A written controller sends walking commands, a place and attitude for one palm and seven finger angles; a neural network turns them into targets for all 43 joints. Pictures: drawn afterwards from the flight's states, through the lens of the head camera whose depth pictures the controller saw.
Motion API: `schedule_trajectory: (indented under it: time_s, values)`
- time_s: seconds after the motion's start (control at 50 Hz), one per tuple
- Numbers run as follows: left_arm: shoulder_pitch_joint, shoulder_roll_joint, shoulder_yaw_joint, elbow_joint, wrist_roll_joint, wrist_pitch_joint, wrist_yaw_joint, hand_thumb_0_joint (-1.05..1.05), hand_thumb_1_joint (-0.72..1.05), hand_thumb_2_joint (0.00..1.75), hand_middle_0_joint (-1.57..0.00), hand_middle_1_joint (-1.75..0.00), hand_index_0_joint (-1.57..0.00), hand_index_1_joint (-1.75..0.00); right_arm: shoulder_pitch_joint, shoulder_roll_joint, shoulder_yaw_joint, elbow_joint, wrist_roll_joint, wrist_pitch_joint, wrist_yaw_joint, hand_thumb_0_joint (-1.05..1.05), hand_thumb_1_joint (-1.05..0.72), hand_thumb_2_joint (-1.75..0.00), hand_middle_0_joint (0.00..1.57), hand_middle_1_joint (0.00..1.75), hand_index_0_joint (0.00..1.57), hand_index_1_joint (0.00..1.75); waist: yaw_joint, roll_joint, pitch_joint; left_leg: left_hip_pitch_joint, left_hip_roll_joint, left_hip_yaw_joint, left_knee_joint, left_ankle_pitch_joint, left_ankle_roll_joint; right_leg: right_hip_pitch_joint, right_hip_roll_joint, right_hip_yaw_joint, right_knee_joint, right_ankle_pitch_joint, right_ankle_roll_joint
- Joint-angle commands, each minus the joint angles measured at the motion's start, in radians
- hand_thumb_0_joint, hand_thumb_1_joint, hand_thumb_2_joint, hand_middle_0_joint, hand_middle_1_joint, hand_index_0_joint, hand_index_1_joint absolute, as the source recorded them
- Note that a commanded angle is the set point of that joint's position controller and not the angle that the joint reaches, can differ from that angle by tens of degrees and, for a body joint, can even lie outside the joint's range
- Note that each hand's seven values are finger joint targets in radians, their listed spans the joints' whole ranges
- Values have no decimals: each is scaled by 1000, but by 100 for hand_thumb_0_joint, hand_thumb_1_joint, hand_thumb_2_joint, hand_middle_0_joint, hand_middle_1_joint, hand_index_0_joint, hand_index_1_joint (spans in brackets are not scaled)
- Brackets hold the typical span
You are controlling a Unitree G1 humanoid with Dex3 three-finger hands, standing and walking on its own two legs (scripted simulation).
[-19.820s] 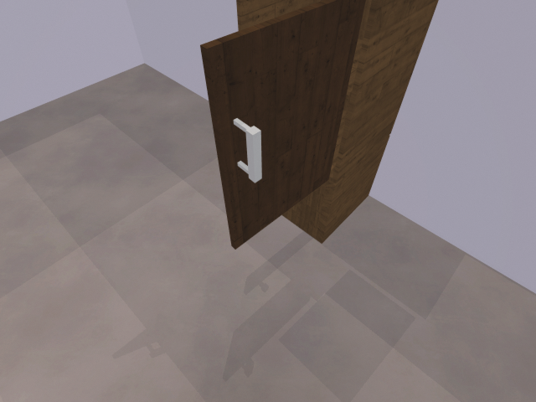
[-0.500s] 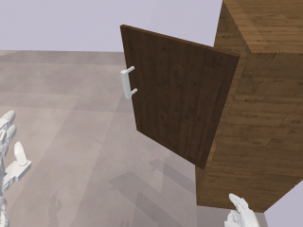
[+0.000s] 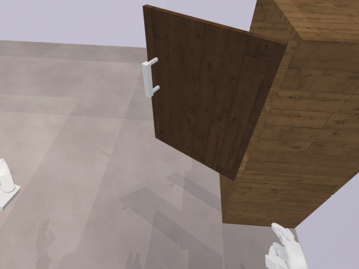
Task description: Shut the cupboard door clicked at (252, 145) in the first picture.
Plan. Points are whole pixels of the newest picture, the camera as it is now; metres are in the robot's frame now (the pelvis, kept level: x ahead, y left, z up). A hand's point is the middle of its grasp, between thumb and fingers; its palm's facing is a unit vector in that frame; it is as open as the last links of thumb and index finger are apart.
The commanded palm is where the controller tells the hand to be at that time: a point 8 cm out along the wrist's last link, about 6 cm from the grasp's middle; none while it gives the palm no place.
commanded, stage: step back with the hand held close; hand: left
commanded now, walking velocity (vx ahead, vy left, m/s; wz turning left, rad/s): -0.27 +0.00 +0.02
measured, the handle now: (151, 77) +0.71 +0.14 +0.04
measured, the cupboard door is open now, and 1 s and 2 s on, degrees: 59 59 59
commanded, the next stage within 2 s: stop stepping back and stand still in 1.00 s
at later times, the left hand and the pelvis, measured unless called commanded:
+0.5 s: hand (5, 231) +0.14 +0.25 +0.17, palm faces +0.45 -0.73 -0.51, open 7.4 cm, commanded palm +0.05 +0.29 +0.19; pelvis -0.07 -0.02 -0.01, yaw +3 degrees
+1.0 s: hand out of the picture -0.06 +0.27 +0.21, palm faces +0.64 -0.64 -0.42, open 7.4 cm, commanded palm -0.13 +0.29 +0.19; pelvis -0.20 -0.03 -0.03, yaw +12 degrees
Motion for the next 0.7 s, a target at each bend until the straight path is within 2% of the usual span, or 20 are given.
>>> schedule_trajectory:
  time_s: [0.0, 0.06, 0.12, 0.16, 0.24, 0.28, 0.34, 0.38, 0.42, 0.44, 0.46, 0.48, 0.5, 0.52, 0.56, 0.58, 0.62, 0.64, 0.66, 0.68]
  values:
    - [-96, 171, 109, -247, 14, -86, 24, 0, 90, 90, -20, -30, -20, -30, -86, -148, -59, -153, -8, -68, -14, 0, -90, -90, 20, 30, 20, 30, -4, 87, -72, -479, 154, -163, -325, -348, 54, 450, 40, 35, 141, 188, -24]
    - [-151, 210, 138, -315, 25, -102, 30, 0, 90, 90, -20, -30, -20, -30, -83, -155, -59, -149, -14, -84, -14, 0, -90, -90, 20, 30, 20, 30, -5, 96, -77, -503, 135, -160, -293, -422, 55, 439, 33, 65, 135, 126, -32]
    - [-149, 192, 133, -325, 28, -117, 35, 0, 90, 90, -20, -30, -20, -30, -69, -146, -56, -143, -16, -106, -10, 0, -90, -90, 20, 30, 20, 30, -7, 117, -66, -521, 127, -153, -265, -462, 52, 416, 32, 87, 136, 64, -40]
    - [-136, 208, 157, -298, 31, -126, 37, 0, 90, 90, -20, -30, -20, -30, -56, -149, -62, -132, -20, -113, -8, 0, -90, -90, 20, 30, 20, 30, -6, 76, -58, -506, 102, -149, -214, -459, 38, 371, 10, 131, 73, 11, -54]
    - [-95, 189, 133, -237, 11, -125, 42, 0, 90, 90, -20, -30, -20, -30, -42, -125, -57, -107, -24, -108, 11, 0, -90, -90, 20, 30, 20, 30, -14, -62, -34, -310, 41, -106, -30, -322, -12, 104, -110, 274, -162, -191, -117]
    - [-63, 186, 119, -213, 1, -121, 46, 0, 90, 90, -20, -30, -20, -30, -46, -117, -51, -98, -25, -95, 18, 0, -90, -90, 20, 30, 20, 30, -17, -82, -43, -216, 39, -109, -31, -230, -25, 28, -130, 248, -203, -210, -125]
    - [-37, 202, 134, -215, -3, -125, 53, 0, 90, 90, -20, -30, -20, -30, -54, -130, -58, -105, -16, -86, 15, 0, -90, -90, 20, 30, 20, 30, -19, -49, -69, -243, 57, -133, -117, -272, -3, 69, -69, 166, -168, -223, -85]
    - [-18, 198, 146, -221, 8, -129, 57, 0, 90, 90, -20, -30, -20, -30, -64, -142, -61, -118, -12, -86, 8, 0, -90, -90, 20, 30, 20, 30, -15, 28, -77, -386, 107, -187, -223, -374, 29, 208, -17, 117, -56, -171, -61]
    - [-23, 205, 169, -256, 20, -137, 60, 0, 90, 90, -20, -30, -20, -30, -71, -154, -63, -131, -7, -94, 3, 0, -90, -90, 20, 30, 20, 30, -9, 133, -103, -573, 179, -256, -341, -482, 69, 394, 53, 56, 160, -52, -36]
    - [-20, 213, 186, -275, 24, -142, 61, 0, 90, 90, -20, -30, -20, -30, -75, -149, -68, -133, -9, -101, 0, 0, -90, -90, 20, 30, 20, 30, -2, 168, -127, -602, 211, -276, -361, -452, 82, 449, 78, 34, 240, 44, -30]
    - [-20, 239, 204, -293, 25, -144, 60, 0, 90, 90, -20, -30, -20, -30, -83, -144, -70, -134, -11, -106, -3, 0, -90, -90, 20, 30, 20, 30, 3, 172, -145, -588, 222, -292, -357, -375, 80, 464, 93, 27, 264, 109, -28]
    - [-14, 240, 207, -333, 21, -149, 56, 0, 90, 90, -20, -30, -20, -30, -83, -137, -74, -133, -14, -115, -4, 0, -90, -90, 20, 30, 20, 30, 2, 152, -176, -540, 220, -268, -315, -288, 75, 462, 92, 35, 261, 173, -29]
    - [9, 252, 228, -328, 24, -151, 52, 0, 90, 90, -20, -30, -20, -30, -81, -145, -83, -135, -11, -123, -3, 0, -90, -90, 20, 30, 20, 30, 2, 136, -184, -557, 214, -236, -276, -345, 75, 475, 85, 75, 255, 164, -33]
    - [29, 241, 229, -299, 33, -156, 45, 0, 90, 90, -20, -30, -20, -30, -81, -152, -91, -140, -5, -129, 1, 0, -90, -90, 20, 30, 20, 30, 1, 134, -153, -629, 204, -219, -265, -514, 78, 480, 82, 125, 238, 55, -40]
    - [67, 236, 241, -244, 32, -157, 41, 0, 90, 90, -20, -30, -20, -30, -55, -150, -94, -129, -13, -133, -3, 0, -90, -90, 20, 30, 20, 30, -12, 95, -101, -559, 153, -156, -184, -522, 43, 356, 34, 210, 111, 41, -72]
    - [33, 199, 192, -281, 20, -152, 37, 0, 90, 90, -20, -30, -20, -30, -46, -124, -83, -116, -14, -134, 1, 0, -90, -90, 20, 30, 20, 30, -21, 28, -93, -459, 109, -119, -105, -439, 11, 233, -20, 267, 42, 74, -96]
    - [-13, 208, 164, -289, 4, -133, 46, 0, 90, 90, -20, -30, -20, -30, -49, -112, -79, -84, -23, -129, 10, 0, -90, -90, 20, 30, 20, 30, -24, -76, -93, -255, 59, -96, 30, -325, -28, 5, -115, 363, -127, -59, -133]
    - [-55, 201, 130, -298, 0, -123, 51, 0, 90, 90, -20, -30, -20, -30, -48, -105, -75, -70, -27, -122, 15, 0, -90, -90, 20, 30, 20, 30, -31, -109, -81, -157, 41, -84, 82, -280, -42, -111, -149, 382, -217, -199, -146]
    - [-97, 205, 120, -314, 0, -121, 60, 0, 90, 90, -20, -30, -20, -30, -40, -104, -78, -53, -32, -120, 15, 0, -90, -90, 20, 30, 20, 30, -38, -111, -69, -67, 36, -81, 97, -234, -45, -189, -164, 377, -271, -254, -153]
    - [-110, 200, 100, -310, 3, -119, 63, 0, 90, 90, -20, -30, -20, -30, -38, -95, -70, -48, -30, -116, 15, 0, -90, -90, 20, 30, 20, 30, -43, -135, -65, -11, 38, -86, 89, -215, -39, -240, -154, 340, -285, -305, -142]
